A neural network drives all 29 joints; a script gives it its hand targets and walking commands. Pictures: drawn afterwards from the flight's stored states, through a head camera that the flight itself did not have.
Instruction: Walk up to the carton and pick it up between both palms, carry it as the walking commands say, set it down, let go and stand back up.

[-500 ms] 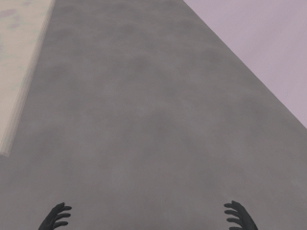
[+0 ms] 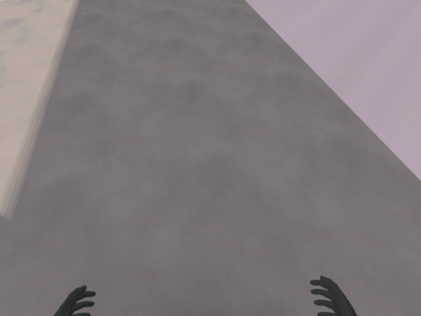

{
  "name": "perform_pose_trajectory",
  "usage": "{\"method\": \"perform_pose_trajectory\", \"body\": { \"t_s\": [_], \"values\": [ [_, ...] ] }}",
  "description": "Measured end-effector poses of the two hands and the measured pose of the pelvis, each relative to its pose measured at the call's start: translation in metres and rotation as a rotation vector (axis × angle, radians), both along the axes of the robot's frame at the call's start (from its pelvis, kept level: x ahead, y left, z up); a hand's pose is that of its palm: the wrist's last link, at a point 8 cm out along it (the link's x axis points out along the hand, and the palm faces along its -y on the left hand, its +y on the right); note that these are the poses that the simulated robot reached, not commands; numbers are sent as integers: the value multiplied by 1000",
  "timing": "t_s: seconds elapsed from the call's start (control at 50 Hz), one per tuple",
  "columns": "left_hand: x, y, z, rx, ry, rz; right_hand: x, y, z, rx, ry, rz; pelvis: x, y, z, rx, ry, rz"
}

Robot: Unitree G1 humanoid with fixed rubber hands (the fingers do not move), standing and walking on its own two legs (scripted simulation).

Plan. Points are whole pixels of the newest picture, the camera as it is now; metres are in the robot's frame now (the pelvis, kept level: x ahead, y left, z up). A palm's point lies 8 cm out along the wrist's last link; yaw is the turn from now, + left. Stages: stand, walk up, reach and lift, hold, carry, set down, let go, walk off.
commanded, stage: stand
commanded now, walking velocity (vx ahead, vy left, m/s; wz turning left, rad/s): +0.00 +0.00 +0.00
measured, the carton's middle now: out of the picture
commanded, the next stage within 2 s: walk up in 1.60 s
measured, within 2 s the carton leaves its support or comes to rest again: neither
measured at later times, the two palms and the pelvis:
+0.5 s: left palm out of the picture +0.10 +0.28 -0.10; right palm out of the picture +0.13 -0.26 -0.09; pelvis -0.01 +0.00 +0.00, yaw +0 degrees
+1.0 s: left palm out of the picture +0.08 +0.28 -0.11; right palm out of the picture +0.12 -0.26 -0.09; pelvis -0.02 +0.00 +0.00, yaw +0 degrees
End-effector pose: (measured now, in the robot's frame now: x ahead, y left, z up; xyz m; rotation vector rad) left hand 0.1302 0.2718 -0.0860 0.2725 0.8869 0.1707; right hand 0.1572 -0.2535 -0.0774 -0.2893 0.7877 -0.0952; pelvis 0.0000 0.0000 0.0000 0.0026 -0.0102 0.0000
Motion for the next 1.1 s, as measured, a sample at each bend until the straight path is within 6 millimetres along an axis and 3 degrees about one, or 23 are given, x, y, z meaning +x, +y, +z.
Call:
{"method": "perform_pose_trajectory", "body": {
  "t_s": [0.56, 1.1],
  "values": [
    [-33, 5, -11, 2, 78, 25, -29, -5, -13, -4, 78, -22, -14, 0, 0, 0, -19, 0],
    [-60, 12, -20, -7, 155, 49, -40, -4, -17, -14, 129, -38, -22, 5, 2, -7, -23, 0]
  ]
}}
